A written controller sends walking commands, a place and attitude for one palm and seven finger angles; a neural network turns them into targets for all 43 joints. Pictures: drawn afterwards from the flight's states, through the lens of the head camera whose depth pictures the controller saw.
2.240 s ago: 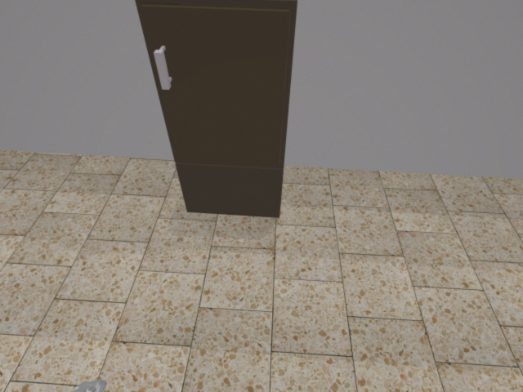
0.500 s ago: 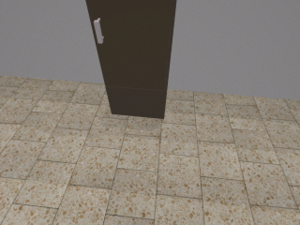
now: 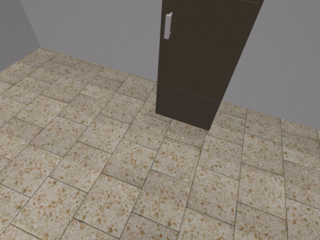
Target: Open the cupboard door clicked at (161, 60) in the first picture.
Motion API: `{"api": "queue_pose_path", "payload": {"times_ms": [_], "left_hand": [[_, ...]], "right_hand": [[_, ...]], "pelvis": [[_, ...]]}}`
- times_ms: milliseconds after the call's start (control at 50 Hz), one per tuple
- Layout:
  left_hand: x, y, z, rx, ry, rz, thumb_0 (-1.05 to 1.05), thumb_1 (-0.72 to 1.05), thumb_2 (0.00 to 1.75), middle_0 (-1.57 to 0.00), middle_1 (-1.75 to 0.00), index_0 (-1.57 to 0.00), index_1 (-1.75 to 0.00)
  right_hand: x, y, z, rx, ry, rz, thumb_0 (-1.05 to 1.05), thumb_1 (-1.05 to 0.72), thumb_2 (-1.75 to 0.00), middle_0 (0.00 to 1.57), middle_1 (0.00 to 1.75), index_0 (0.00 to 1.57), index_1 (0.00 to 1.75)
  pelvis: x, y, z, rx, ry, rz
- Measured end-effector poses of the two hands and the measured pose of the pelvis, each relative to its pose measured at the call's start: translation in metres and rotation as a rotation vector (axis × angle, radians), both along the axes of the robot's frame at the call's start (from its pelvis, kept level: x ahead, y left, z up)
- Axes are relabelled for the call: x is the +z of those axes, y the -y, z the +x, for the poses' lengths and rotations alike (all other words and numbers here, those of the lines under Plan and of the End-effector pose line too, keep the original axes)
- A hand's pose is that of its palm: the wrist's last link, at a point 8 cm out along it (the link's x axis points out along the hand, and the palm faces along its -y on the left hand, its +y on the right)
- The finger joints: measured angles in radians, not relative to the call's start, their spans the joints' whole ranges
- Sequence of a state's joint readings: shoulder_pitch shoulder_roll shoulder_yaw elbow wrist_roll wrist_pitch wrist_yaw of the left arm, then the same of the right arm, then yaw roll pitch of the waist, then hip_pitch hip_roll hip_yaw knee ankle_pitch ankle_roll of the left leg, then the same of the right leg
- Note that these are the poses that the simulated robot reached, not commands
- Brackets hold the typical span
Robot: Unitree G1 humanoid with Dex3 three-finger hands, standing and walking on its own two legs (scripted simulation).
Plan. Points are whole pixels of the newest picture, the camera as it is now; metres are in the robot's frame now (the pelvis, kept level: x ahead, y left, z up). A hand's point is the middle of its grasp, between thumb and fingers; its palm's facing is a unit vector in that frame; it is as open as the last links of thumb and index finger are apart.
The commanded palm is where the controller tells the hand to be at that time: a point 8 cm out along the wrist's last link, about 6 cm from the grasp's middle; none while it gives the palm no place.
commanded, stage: walk to a spot facing it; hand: left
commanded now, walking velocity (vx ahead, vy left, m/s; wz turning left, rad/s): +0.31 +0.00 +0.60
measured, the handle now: (169, 25) +1.13 -0.02 +0.01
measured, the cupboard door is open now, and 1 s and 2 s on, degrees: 0 0 0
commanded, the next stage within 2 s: turn to face it in 0.64 s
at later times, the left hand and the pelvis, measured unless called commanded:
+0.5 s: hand out of the picture -0.02 +0.13 -0.16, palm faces +0.39 -0.89 -0.25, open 7.4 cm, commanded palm none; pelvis +0.09 -0.02 +0.00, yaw +20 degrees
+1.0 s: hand (58, 220) +0.20 +0.30 -0.17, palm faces +0.54 -0.82 -0.18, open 7.4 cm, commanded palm none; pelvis +0.24 +0.11 +0.00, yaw +28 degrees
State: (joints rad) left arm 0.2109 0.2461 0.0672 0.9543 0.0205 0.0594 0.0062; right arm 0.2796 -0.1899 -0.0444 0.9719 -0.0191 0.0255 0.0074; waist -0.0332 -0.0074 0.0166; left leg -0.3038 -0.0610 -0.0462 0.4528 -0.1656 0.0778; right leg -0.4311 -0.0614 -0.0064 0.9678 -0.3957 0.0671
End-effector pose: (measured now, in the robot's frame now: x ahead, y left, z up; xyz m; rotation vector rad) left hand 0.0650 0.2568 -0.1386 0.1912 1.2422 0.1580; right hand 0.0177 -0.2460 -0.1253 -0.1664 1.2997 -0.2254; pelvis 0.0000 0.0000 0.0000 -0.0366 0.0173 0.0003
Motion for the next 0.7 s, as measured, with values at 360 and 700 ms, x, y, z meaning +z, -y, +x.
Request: {"api": "queue_pose_path", "payload": {"times_ms": [360, 700], "left_hand": [[0.023, 0.051, -0.065, 0.274, 0.002, 0.049, 0.01, 0.90, 0.90, -0.20, -0.30, -0.20, -0.30], [-0.014, 0.074, -0.127, 0.651, -0.408, -0.161, 0.01, 0.90, 0.90, -0.20, -0.30, -0.20, -0.30]], "right_hand": [[-0.009, 0.047, 0.121, 0.256, 0.040, 0.043, 0.00, -0.91, -0.89, 0.19, 0.30, 0.19, 0.30], [-0.030, -0.155, 0.378, 0.700, 0.221, 0.094, 0.00, -0.91, -0.90, 0.19, 0.30, 0.19, 0.30]], "pelvis": [[0.004, 0.039, 0.048, 0.239, 0.006, 0.064], [-0.036, -0.055, 0.156, 0.498, -0.003, 0.041]]}}
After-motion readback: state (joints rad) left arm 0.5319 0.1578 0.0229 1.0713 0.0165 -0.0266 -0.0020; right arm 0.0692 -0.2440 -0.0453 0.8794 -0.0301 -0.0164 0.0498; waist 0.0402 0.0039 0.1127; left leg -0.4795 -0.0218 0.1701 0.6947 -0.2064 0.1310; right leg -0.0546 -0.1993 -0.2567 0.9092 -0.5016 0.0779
